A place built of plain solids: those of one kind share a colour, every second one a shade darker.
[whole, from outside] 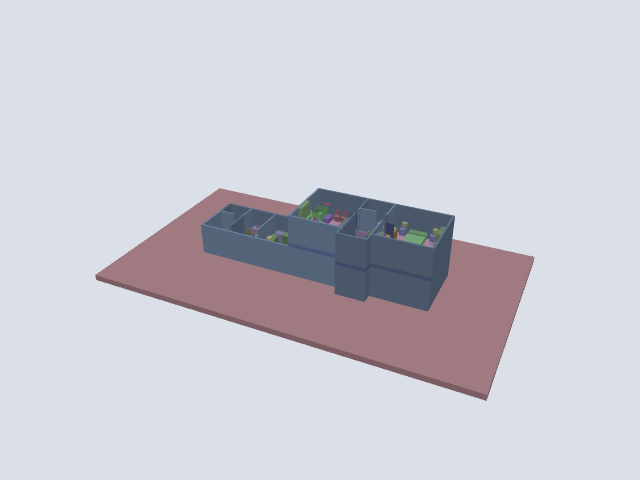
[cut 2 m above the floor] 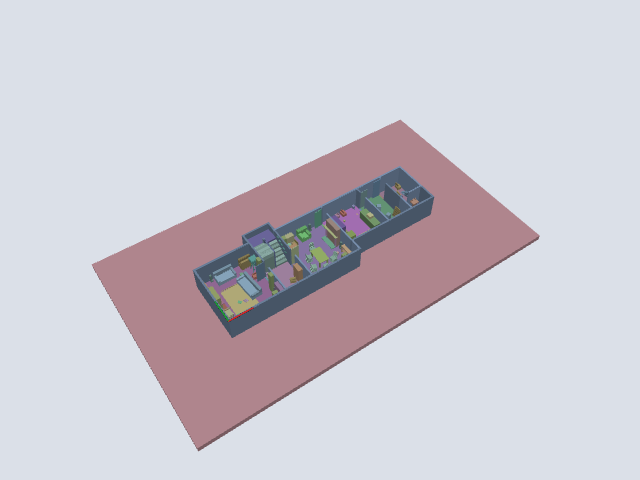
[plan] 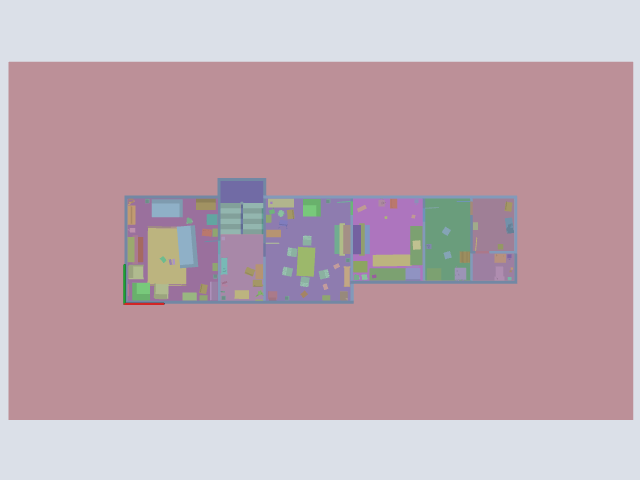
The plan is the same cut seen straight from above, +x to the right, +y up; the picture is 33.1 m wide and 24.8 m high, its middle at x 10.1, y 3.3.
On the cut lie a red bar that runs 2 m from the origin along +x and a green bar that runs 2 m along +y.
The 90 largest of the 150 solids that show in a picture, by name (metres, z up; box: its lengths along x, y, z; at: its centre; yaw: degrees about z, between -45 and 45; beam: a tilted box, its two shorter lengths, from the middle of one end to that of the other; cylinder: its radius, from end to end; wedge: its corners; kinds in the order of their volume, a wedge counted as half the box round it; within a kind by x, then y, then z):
{
 "under_1": {"box": [32.29, 18.51, 0.5], "at": [10.14, 3.25, -0.5]},
 "wall_1": {"box": [0.16, 5.28, 5.56], "at": [0.08, 2.8, 2.48]},
 "wall_2": {"box": [4.96, 0.16, 5.56], "at": [2.48, 5.52, 2.48]},
 "wall_3": {"box": [0.16, 0.75, 5.56], "at": [4.88, 5.97, 2.48]},
 "wall_4": {"box": [0.13, 1.7, 2.48], "at": [4.89, 1.01, 4.02]},
 "wall_5": {"box": [0.13, 2.4, 2.78], "at": [4.89, 1.36, 1.09]},
 "wall_6": {"box": [0.13, 0.37, 2.48], "at": [4.89, 2.17, 4.02]},
 "wall_7": {"box": [0.13, 2.38, 2.48], "at": [4.89, 4.25, 4.02]},
 "wall_8": {"box": [0.13, 2.18, 2.78], "at": [4.89, 4.35, 1.09]},
 "wall_9": {"box": [11.84, 0.16, 5.56], "at": [5.92, 0.08, 2.48]},
 "wall_10": {"box": [2.53, 0.16, 5.56], "at": [6.07, 6.43, 2.48]},
 "wall_11": {"box": [1.49, 0.13, 2.48], "at": [6.55, 1.93, 4.02]},
 "wall_12": {"box": [0.13, 1.7, 2.48], "at": [7.24, 1.01, 4.02]},
 "wall_13": {"box": [0.13, 2.27, 2.78], "at": [7.24, 1.29, 1.09]},
 "wall_14": {"box": [0.13, 2.54, 2.48], "at": [7.24, 4.17, 4.02]},
 "wall_15": {"box": [0.13, 2.31, 2.78], "at": [7.24, 4.29, 1.09]},
 "wall_16": {"box": [0.16, 0.75, 5.56], "at": [7.25, 5.97, 2.48]},
 "wall_17": {"box": [4.67, 0.16, 2.48], "at": [9.51, 5.52, 4.02]},
 "wall_18": {"box": [0.13, 3.39, 2.78], "at": [11.74, 2.9, 1.09]},
 "wall_19": {"box": [0.16, 0.88, 2.78], "at": [11.76, 0.6, 1.09]},
 "wall_20": {"box": [0.16, 5.28, 2.48], "at": [11.76, 2.8, 4.02]},
 "wall_21": {"box": [13.12, 0.16, 2.78], "at": [13.73, 5.52, 1.09]},
 "wall_22": {"box": [0.13, 3.04, 2.78], "at": [15.47, 2.72, 1.09]},
 "wall_23": {"box": [0.13, 0.5, 2.78], "at": [15.47, 5.19, 1.09]},
 "wall_24": {"box": [8.61, 0.16, 2.78], "at": [15.98, 1.12, 1.09]},
 "wall_25": {"box": [0.13, 1.4, 2.78], "at": [17.93, 1.9, 1.09]},
 "wall_26": {"box": [0.13, 1.86, 2.78], "at": [17.93, 3.66, 1.09]},
 "wall_27": {"box": [1.45, 0.13, 2.78], "at": [19.57, 2.67, 1.09]},
 "wall_28": {"box": [0.16, 1.4, 2.78], "at": [20.21, 1.9, 1.09]},
 "wall_29": {"box": [0.16, 2.71, 2.78], "at": [20.21, 4.08, 1.09]},
 "stair_1": {"box": [1.05, 0.27, 2.88], "at": [5.49, 3.73, 1.14]},
 "stair_2": {"box": [1.05, 0.54, 2.68], "at": [5.49, 3.86, 1.04]},
 "stair_3": {"box": [1.05, 0.81, 2.48], "at": [5.49, 4.0, 0.94]},
 "stair_4": {"box": [1.05, 1.08, 2.29], "at": [5.49, 4.13, 0.84]},
 "stair_5": {"box": [1.05, 1.35, 2.09], "at": [5.49, 4.26, 0.74]},
 "stair_6": {"box": [1.05, 1.62, 1.89], "at": [5.49, 4.4, 0.64]},
 "stair_7": {"box": [1.05, 1.62, 0.5], "at": [6.64, 4.4, -0.05]},
 "stair_8": {"box": [1.05, 1.35, 0.7], "at": [6.64, 4.54, 0.05]},
 "stair_9": {"box": [1.05, 1.08, 0.9], "at": [6.64, 4.67, 0.15]},
 "stair_10": {"box": [1.05, 0.81, 1.09], "at": [6.64, 4.8, 0.25]},
 "stair_11": {"box": [1.05, 0.54, 1.29], "at": [6.64, 4.94, 0.35]},
 "stair_12": {"box": [1.05, 0.27, 1.49], "at": [6.64, 5.08, 0.45]},
 "floor_living_1": {"box": [4.67, 5.28, 0.5], "at": [2.5, 2.8, -0.25]},
 "floor_dining_1": {"box": [4.38, 5.28, 0.5], "at": [9.49, 2.8, -0.25]},
 "upper_floor_bedroom_1": {"box": [4.67, 5.28, 0.16], "at": [2.5, 2.8, 2.7]},
 "upper_floor_bedroom_2": {"box": [4.38, 5.28, 0.16], "at": [9.49, 2.8, 2.7]},
 "floor_kitchen_1": {"box": [3.6, 4.24, 0.5], "at": [13.61, 3.32, -0.25]},
 "floor_scullery_1": {"box": [2.32, 4.24, 0.5], "at": [16.7, 3.32, -0.25]},
 "stair_landing_1": {"box": [2.21, 1.14, 1.69], "at": [6.07, 5.78, 0.55]},
 "floor_hall_1": {"box": [2.21, 3.43, 0.5], "at": [6.07, 1.88, -0.25]},
 "floor_back_entry_1": {"box": [2.14, 2.71, 0.5], "at": [19.06, 4.08, -0.25]},
 "fixture_breast_bedroom_1": {"box": [0.33, 1.3, 2.53], "at": [0.32, 2.8, 4.0]},
 "fixture_breast_bedroom_2": {"box": [0.32, 1.5, 2.53], "at": [11.52, 3.32, 4.0]},
 "counter_run_1": {"box": [1.86, 0.61, 0.78], "at": [13.59, 1.51, 0.49]},
 "counter_run_2": {"box": [0.61, 2.03, 0.78], "at": [15.1, 3.0, 0.49]},
 "fixture_breast_kitchen_1": {"box": [0.41, 1.5, 2.53], "at": [12.02, 3.32, 1.22]},
 "sofa_1": {"box": [1.6, 0.93, 0.34], "at": [2.2, 4.93, 0.28]},
 "sofa_2": {"box": [1.6, 0.23, 0.39], "at": [2.2, 5.29, 0.65]},
 "sofa_3": {"box": [0.93, 2.16, 0.34], "at": [3.25, 2.95, 0.28], "yaw": 4.7},
 "sofa_4": {"box": [0.23, 2.16, 0.39], "at": [3.61, 2.98, 0.65], "yaw": 4.7},
 "floor_wc_1": {"box": [2.14, 1.4, 0.5], "at": [19.06, 1.9, -0.25]},
 "fixture_breast_dining_1": {"box": [0.39, 1.5, 2.53], "at": [11.49, 3.32, 1.22]},
 "low_bed_1": {"box": [1.4, 0.55, 0.2], "at": [2.74, 0.47, 3.24]},
 "low_bed_2": {"box": [1.5, 2.1, 0.4], "at": [2.74, 1.2, 3.04]},
 "billy_1": {"box": [0.42, 0.28, 2.02], "at": [4.08, 0.31, 1.01]},
 "billy_2": {"box": [0.28, 0.42, 2.02], "at": [4.68, 1.9, 1.01]},
 "billy_3": {"box": [0.28, 0.42, 2.02], "at": [4.68, 3.68, 1.01]},
 "billy_4": {"box": [0.28, 0.42, 2.02], "at": [7.45, 4.4, 1.01]},
 "billy_5": {"box": [0.42, 0.28, 2.02], "at": [10.42, 0.31, 1.01]},
 "fixture_breast_living_1": {"box": [0.35, 1.3, 2.53], "at": [0.34, 2.8, 1.22]},
 "flat_shelf_1": {"box": [0.39, 0.76, 1.46], "at": [6.96, 1.66, 0.73]},
 "flat_shelf_2": {"box": [0.76, 0.39, 1.46], "at": [7.7, 3.63, 0.73]},
 "armchair_club_1": {"box": [0.92, 0.33, 0.38], "at": [0.85, 0.34, 0.61]},
 "armchair_club_2": {"box": [0.92, 0.9, 0.35], "at": [0.85, 0.64, 0.24]},
 "armchair_club_3": {"box": [0.92, 0.9, 0.35], "at": [9.69, 4.96, 0.24]},
 "armchair_club_4": {"box": [0.92, 0.33, 0.38], "at": [9.69, 5.26, 0.61]},
 "fridge_flat_1": {"box": [0.73, 0.6, 1.66], "at": [12.19, 1.92, 0.83]},
 "wall_band_1": {"box": [4.96, 0.16, 0.31], "at": [2.48, 5.52, 2.63]},
 "wall_band_2": {"box": [2.53, 0.16, 0.31], "at": [6.07, 6.43, 2.63]},
 "wall_band_3": {"box": [4.67, 0.16, 0.31], "at": [9.51, 5.52, 2.63]},
 "range_cooker_1": {"box": [0.76, 0.65, 0.94], "at": [14.9, 1.53, 0.47]},
 "rug_1": {"box": [2.0, 2.9, 0.08], "at": [2.2, 2.46, -0.03], "yaw": -0.3},
 "sideboard_1": {"box": [1.35, 0.45, 0.71], "at": [8.09, 5.21, 0.51]},
 "china_cabinet_1": {"box": [0.33, 0.95, 1.07], "at": [4.66, 0.66, 1.36]},
 "washer_1": {"box": [0.6, 0.62, 0.87], "at": [17.36, 1.56, 0.44]},
 "drying_rack_1": {"box": [1.02, 0.57, 0.53], "at": [4.2, 5.14, 0.27]},
 "trunk_1": {"box": [0.5, 0.95, 0.42], "at": [10.52, 0.84, 2.99], "yaw": -0.1},
 "tv_board_1": {"box": [0.4, 1.0, 0.48], "at": [0.37, 4.59, 0.24]},
 "toy_box_1": {"box": [0.74, 0.42, 0.44], "at": [3.36, 0.38, 0.22]},
 "wall_foot_1": {"box": [4.96, 0.16, 0.17], "at": [2.48, 5.52, 2.71]}
}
